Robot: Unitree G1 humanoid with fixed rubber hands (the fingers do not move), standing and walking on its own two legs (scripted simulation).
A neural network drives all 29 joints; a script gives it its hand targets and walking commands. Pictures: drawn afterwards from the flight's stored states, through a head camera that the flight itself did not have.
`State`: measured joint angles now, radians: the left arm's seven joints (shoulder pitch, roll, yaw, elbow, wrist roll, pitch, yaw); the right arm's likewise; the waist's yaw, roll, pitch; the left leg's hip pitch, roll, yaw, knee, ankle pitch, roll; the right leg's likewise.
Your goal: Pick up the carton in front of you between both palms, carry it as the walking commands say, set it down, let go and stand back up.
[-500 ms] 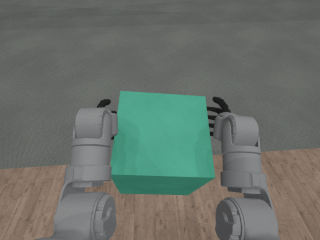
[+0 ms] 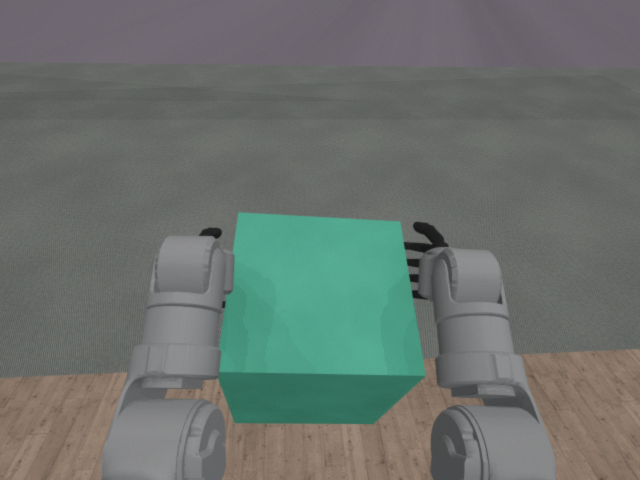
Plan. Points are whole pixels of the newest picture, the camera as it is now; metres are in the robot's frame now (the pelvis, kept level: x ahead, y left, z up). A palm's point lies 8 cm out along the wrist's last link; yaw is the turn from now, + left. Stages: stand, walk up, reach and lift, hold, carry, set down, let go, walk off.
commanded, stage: carry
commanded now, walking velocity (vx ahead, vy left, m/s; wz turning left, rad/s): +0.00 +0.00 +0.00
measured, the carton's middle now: (312, 328) +0.35 +0.02 +0.03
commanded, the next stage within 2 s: none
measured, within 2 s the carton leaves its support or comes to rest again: neither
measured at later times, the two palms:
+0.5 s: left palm (217, 284) +0.34 +0.14 +0.12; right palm (444, 273) +0.35 -0.14 +0.14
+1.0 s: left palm (208, 274) +0.35 +0.15 +0.14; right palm (438, 273) +0.35 -0.13 +0.14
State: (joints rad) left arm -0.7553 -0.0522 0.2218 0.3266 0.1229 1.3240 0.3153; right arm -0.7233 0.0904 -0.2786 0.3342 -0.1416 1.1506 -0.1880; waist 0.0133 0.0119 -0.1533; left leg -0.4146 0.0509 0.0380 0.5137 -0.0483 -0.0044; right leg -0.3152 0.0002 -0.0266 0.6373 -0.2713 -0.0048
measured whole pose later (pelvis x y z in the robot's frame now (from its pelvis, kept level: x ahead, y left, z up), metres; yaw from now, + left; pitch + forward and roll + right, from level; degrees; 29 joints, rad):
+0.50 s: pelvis +0.00 +0.00 +0.00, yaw +0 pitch +2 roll -1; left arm -0.74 -0.05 0.23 0.32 0.10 1.29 0.28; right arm -0.76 0.08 -0.25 0.31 -0.10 1.20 -0.27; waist -0.01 0.01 -0.10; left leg -0.43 0.05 0.04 0.54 -0.05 -0.01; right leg -0.34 0.00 -0.02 0.68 -0.29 -0.01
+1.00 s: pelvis +0.00 +0.00 +0.00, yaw +0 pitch +2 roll -1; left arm -0.77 -0.04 0.24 0.39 0.14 1.29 0.26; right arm -0.74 0.08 -0.25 0.34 -0.11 1.18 -0.25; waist -0.01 0.02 -0.14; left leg -0.42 0.05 0.05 0.54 -0.07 0.00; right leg -0.32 -0.01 -0.02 0.66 -0.29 0.00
